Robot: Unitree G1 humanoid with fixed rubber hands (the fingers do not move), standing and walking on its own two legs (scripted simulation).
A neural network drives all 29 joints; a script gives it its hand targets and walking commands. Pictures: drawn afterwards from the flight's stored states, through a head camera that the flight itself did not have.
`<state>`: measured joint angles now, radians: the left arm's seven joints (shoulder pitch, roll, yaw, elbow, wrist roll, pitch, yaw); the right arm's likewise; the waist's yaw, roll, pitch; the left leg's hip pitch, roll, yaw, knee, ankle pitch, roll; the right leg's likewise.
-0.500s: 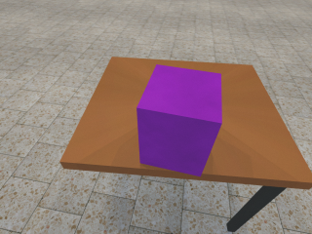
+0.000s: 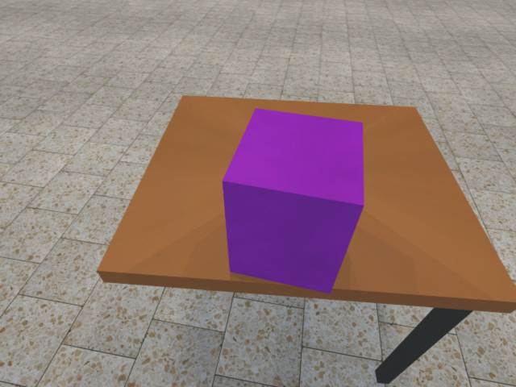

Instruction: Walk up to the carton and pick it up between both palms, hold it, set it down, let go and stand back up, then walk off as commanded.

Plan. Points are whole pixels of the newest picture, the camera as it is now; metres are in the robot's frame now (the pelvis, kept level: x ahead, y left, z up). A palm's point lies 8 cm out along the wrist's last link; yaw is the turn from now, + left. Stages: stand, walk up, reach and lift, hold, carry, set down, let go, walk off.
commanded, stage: stand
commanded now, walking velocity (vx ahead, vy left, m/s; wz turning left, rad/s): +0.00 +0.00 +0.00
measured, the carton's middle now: (292, 201) +0.45 -0.05 +0.04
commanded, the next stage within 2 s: walk off in 0.06 s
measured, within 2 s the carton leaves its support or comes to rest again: neither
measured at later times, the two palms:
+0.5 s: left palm out of the picture +0.06 +0.34 -0.13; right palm out of the picture +0.04 -0.31 -0.11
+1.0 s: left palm out of the picture -0.05 +0.31 -0.09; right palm out of the picture -0.13 -0.33 -0.11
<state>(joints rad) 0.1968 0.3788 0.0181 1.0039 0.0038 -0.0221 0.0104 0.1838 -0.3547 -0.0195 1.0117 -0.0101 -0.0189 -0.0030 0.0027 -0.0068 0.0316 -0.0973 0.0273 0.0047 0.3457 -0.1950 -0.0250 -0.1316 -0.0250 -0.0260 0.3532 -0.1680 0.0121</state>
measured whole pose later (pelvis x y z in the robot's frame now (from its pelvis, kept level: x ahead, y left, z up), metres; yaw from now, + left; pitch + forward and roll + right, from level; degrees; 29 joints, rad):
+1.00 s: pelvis -0.18 +0.01 -0.02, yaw -6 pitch -4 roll +0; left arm 0.23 0.38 0.05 0.69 0.02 0.07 0.01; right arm 0.27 -0.46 -0.05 0.71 0.00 0.07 -0.04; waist 0.01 0.04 0.12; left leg -0.51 -0.11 -0.08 1.21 -0.53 -0.02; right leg -0.23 0.02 0.09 0.62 -0.33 -0.01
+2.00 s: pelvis -0.30 +0.01 -0.01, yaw -3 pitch -3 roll +0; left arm 0.16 0.40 0.05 0.82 -0.02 0.00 -0.02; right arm 0.24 -0.38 -0.03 0.84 0.01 -0.01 0.00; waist -0.05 -0.02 0.03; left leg -0.21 0.01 -0.05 0.44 -0.19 -0.02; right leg -0.15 -0.03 0.06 0.45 -0.25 0.04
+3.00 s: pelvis -0.29 -0.01 +0.00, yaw -3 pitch -3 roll +0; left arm 0.13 0.37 0.04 1.05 -0.01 -0.01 0.02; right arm 0.12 -0.36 -0.04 1.08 0.00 -0.01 -0.01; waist -0.01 0.00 0.06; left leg -0.12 0.04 -0.04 0.33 -0.16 -0.05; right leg -0.08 0.00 0.06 0.35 -0.21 0.02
